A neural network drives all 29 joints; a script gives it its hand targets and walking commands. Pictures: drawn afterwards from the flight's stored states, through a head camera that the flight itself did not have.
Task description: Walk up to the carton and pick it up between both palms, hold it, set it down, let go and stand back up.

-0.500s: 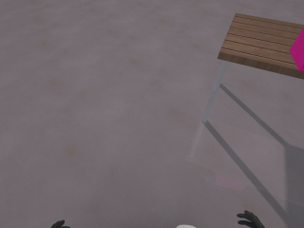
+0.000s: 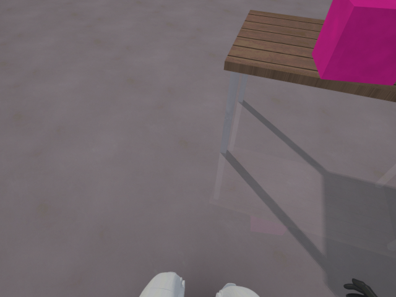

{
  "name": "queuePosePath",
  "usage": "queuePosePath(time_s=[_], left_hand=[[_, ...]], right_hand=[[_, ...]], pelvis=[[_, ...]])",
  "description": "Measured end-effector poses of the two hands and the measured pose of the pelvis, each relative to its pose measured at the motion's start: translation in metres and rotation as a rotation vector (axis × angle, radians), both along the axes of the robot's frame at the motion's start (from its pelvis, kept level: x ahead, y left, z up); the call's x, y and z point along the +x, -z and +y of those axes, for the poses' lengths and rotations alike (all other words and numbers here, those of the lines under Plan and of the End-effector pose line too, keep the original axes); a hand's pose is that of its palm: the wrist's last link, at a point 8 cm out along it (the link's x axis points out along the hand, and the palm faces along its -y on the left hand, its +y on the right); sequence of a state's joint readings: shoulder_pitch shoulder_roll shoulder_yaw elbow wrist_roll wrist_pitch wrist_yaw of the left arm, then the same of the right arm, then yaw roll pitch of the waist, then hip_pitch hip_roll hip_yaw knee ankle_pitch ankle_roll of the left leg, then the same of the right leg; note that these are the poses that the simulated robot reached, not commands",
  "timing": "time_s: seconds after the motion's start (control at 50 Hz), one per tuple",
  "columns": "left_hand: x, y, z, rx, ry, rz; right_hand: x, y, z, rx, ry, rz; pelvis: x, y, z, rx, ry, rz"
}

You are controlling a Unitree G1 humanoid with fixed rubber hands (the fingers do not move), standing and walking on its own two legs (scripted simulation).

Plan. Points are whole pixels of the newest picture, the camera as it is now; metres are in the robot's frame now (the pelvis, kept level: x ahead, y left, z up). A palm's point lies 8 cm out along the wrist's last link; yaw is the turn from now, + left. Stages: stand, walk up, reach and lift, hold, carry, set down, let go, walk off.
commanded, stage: walk up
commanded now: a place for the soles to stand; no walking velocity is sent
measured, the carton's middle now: (366, 37) +1.08 -0.58 +0.06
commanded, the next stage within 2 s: none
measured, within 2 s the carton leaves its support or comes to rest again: neither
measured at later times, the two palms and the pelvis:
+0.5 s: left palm out of the picture +0.04 +0.19 -0.11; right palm out of the picture +0.12 -0.45 -0.08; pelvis +0.01 -0.12 -0.01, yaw -5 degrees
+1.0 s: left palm (157, 262) +0.21 +0.12 -0.10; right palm out of the picture +0.14 -0.53 -0.06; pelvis +0.11 -0.19 +0.00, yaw -9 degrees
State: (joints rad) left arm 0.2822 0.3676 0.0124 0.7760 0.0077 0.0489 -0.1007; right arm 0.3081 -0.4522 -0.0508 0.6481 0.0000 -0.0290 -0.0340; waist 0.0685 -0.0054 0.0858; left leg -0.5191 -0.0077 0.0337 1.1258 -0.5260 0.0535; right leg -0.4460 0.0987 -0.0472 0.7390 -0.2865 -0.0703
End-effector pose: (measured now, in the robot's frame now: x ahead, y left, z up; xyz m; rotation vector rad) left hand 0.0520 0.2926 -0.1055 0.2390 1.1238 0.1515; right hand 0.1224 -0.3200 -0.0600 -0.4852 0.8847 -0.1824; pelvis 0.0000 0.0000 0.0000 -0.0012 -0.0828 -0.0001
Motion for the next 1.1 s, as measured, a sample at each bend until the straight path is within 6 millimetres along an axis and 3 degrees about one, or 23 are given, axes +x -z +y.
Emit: queuePosePath(time_s=[0.1,0.18,0.24,0.34,0.42,0.54,0.66,0.76,0.88,1.02,1.1], left_hand=[[0.011,0.002,-0.004,0.018,0.044,0.0],[0.03,-0.002,-0.023,0.009,0.088,-0.014],[0.042,-0.01,-0.035,0.017,0.12,-0.036],[0.041,-0.014,-0.055,0.053,0.15,-0.019],[0.02,-0.002,-0.078,0.082,0.129,0.019],[-0.02,0.002,-0.113,0.052,0.022,0.097],[-0.022,0.002,-0.129,0.047,0.021,0.193],[0.005,0.01,-0.137,0.031,0.05,0.218],[0.078,0.007,-0.153,0.037,0.145,0.122],[0.166,-0.003,-0.181,0.1,0.265,-0.018],[0.183,0.009,-0.205,0.137,0.301,-0.047]], right_hand=[[-0.042,-0.001,-0.025,-0.034,0.049,0.088],[-0.087,-0.005,-0.046,-0.055,0.14,0.14],[-0.098,-0.008,-0.063,-0.061,0.184,0.136],[-0.065,-0.009,-0.095,-0.047,0.173,0.019],[-0.028,0.009,-0.123,-0.024,0.142,-0.05],[0.004,0.017,-0.131,0.041,0.095,-0.043],[0.037,0.009,-0.144,0.028,0.075,-0.024],[0.059,0.008,-0.147,0.012,0.07,0.008],[0.037,0.002,-0.17,0.002,0.166,0.027],[0.019,-0.001,-0.218,-0.017,0.238,0.026],[0.039,0.022,-0.255,-0.014,0.252,-0.007]], pelvis=[[0.0,0.001,-0.015,0.017,0.013,0.013],[0.002,-0.004,-0.028,0.025,0.032,-0.01],[0.003,-0.008,-0.042,0.018,0.056,-0.02],[0.002,-0.004,-0.074,0.032,0.088,0.009],[-0.001,0.013,-0.102,-0.003,0.116,0.007],[0.022,0.008,-0.124,-0.025,0.092,0.003],[0.043,0.003,-0.137,-0.03,0.098,0.035],[0.063,0.005,-0.141,0.005,0.098,0.046],[0.089,0.001,-0.155,0.013,0.126,0.006],[0.11,0.004,-0.199,0.038,0.157,-0.028],[0.12,0.028,-0.229,0.034,0.196,-0.041]])
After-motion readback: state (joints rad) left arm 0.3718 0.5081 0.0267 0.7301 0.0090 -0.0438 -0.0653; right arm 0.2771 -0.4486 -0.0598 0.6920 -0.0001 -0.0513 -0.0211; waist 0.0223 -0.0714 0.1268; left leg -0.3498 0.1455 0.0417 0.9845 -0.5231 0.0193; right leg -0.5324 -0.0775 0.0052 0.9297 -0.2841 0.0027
